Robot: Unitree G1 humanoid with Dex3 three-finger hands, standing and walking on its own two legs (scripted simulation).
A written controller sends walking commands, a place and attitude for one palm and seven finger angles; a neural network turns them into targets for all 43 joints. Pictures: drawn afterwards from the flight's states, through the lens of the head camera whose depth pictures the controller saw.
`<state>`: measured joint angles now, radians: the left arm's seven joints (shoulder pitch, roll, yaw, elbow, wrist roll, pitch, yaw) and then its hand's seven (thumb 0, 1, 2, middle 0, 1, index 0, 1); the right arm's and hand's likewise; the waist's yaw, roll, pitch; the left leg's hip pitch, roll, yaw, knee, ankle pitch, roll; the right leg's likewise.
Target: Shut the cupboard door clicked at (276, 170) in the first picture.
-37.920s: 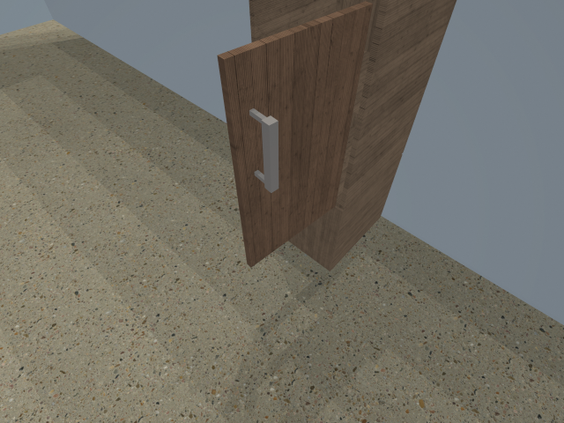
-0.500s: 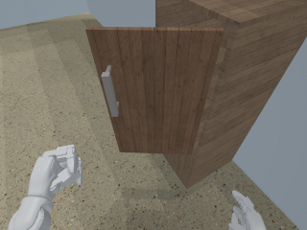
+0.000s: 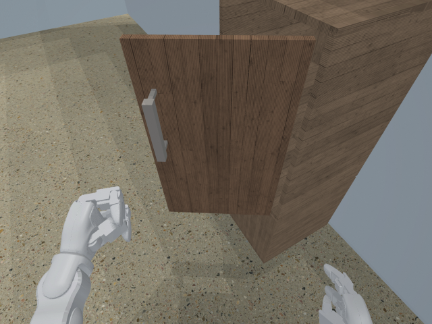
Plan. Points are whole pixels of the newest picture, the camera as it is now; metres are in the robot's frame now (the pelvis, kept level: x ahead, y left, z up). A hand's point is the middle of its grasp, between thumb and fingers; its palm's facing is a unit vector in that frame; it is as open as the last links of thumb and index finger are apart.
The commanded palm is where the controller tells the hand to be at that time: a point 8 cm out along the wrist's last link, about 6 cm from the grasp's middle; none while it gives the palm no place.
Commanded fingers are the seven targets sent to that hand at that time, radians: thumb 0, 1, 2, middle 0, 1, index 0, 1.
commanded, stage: bring the fist close to the handle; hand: left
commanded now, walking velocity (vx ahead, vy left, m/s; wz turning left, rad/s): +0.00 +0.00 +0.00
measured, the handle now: (157, 127) +0.50 +0.17 +0.10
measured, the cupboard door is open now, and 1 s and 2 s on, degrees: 57 57 47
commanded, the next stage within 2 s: push the door shut along its arc in 1.14 s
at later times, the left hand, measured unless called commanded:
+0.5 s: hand (150, 184) +0.34 +0.15 +0.10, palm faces +0.00 -1.00 -0.03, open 3.1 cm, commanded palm +0.32 +0.20 +0.10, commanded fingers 0.00 0.90 0.90 -1.30 -1.50 -1.30 -1.50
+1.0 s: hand (166, 162) +0.40 +0.13 +0.09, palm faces +0.02 -1.00 -0.02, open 3.1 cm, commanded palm +0.37 +0.19 +0.10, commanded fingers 0.00 0.90 0.90 -1.30 -1.50 -1.30 -1.50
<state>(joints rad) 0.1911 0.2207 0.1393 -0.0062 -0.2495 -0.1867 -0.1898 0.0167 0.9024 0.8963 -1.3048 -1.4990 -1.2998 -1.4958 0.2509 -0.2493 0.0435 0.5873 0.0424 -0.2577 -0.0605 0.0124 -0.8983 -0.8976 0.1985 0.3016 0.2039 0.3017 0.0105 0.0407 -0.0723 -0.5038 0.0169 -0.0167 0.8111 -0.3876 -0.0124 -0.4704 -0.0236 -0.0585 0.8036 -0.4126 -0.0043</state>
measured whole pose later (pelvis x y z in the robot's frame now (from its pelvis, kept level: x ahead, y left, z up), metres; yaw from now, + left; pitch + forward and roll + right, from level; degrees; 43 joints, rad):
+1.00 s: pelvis +0.01 +0.00 +0.00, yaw -3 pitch +8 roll +0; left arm -0.36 0.19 0.17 0.58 -0.15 -0.26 -0.04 0.02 0.90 0.90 -1.30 -1.50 -1.30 -1.50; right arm 0.31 -0.25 0.01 0.65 0.03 -0.08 -0.01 0.01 -0.90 -0.90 0.20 0.30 0.20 0.30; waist -0.05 0.02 -0.07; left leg -0.52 0.03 0.03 0.76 -0.37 -0.01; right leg -0.52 -0.01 -0.01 0.77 -0.39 0.00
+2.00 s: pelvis -0.02 +0.01 -0.01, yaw -2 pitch +13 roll -1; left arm -0.89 0.39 0.23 1.15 -0.15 -0.33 -0.26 0.02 0.90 0.90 -1.31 -1.50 -1.32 -1.50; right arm 0.39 -0.28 0.01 0.70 0.02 -0.05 -0.02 0.01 -0.90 -0.90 0.20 0.30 0.20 0.30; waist -0.14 0.02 -0.07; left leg -0.74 0.03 0.01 0.88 -0.37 0.00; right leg -0.71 -0.01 -0.03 0.85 -0.37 0.01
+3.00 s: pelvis -0.01 +0.01 -0.04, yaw -3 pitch +24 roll -3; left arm -1.36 0.55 0.22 1.38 -0.06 -0.20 -0.38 0.03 0.93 0.96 -1.30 -1.50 -1.30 -1.50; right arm 0.40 -0.29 0.03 0.70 -0.03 -0.08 -0.02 0.00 -0.90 -0.90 0.20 0.30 0.20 0.30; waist -0.27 0.04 -0.07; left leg -1.02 0.05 -0.02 1.04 -0.42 0.00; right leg -0.97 0.01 -0.05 0.97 -0.41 0.00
